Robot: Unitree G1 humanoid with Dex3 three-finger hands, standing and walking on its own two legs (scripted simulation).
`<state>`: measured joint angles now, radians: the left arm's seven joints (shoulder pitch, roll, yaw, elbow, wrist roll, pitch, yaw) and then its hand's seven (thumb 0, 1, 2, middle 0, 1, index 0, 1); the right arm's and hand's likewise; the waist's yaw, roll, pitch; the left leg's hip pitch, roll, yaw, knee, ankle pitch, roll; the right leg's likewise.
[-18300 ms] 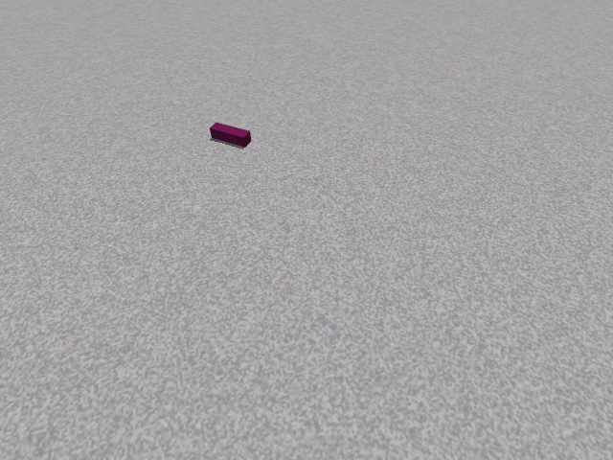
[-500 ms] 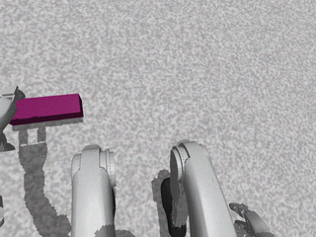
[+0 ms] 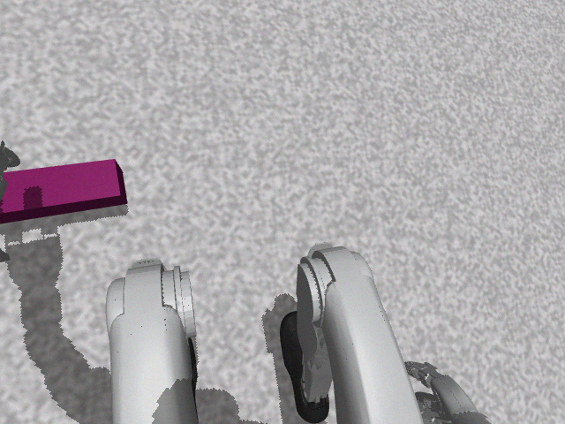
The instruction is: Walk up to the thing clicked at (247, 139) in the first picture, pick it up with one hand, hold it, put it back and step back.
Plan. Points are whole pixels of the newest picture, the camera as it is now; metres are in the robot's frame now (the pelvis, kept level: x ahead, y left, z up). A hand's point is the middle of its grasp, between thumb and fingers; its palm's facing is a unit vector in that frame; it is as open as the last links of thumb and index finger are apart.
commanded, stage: rise first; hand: left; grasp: from above
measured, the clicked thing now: (52, 192) +0.45 +0.36 -0.30
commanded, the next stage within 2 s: approach in 1.64 s
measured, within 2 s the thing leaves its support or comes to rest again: neither
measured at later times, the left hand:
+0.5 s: hand out of the picture +0.39 +0.38 -0.18, palm faces -0.44 -0.13 -0.89, open 14.2 cm
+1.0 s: hand out of the picture +0.41 +0.39 -0.19, palm faces -0.44 -0.13 -0.89, open 14.2 cm
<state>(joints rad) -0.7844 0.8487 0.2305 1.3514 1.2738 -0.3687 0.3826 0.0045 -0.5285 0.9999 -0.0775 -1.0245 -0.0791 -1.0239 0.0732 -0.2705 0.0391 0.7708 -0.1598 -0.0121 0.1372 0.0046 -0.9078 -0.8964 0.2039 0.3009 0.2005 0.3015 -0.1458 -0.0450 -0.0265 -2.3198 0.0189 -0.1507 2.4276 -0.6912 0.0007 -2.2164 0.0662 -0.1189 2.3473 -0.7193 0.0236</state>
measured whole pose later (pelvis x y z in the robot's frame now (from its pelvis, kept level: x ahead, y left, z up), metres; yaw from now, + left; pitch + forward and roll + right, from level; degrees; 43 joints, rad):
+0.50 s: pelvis +0.00 +0.00 -0.01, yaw -1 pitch +32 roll -10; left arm -0.83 0.88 0.22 1.42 1.30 -0.37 0.42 0.00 -0.55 1.02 -0.08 -1.03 -0.08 -1.04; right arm 0.06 -0.27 0.07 0.77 -0.17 -0.02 0.14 0.00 -0.91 -0.90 0.20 0.30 0.20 0.30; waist -0.17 -0.06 -0.02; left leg -2.34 0.02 -0.16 2.46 -0.69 0.00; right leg -2.23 0.07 -0.13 2.37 -0.72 0.03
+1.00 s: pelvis +0.00 +0.00 -0.01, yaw -2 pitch +32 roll -11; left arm -0.86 0.93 0.23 1.45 1.30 -0.36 0.40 0.00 -0.56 1.02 -0.08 -1.04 -0.08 -1.05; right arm 0.07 -0.27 0.11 0.76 -0.18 -0.02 0.15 0.00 -0.91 -0.90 0.20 0.30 0.20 0.30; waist -0.19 -0.06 0.00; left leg -2.35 0.01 -0.18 2.48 -0.69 0.01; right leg -2.24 0.07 -0.14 2.37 -0.72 0.03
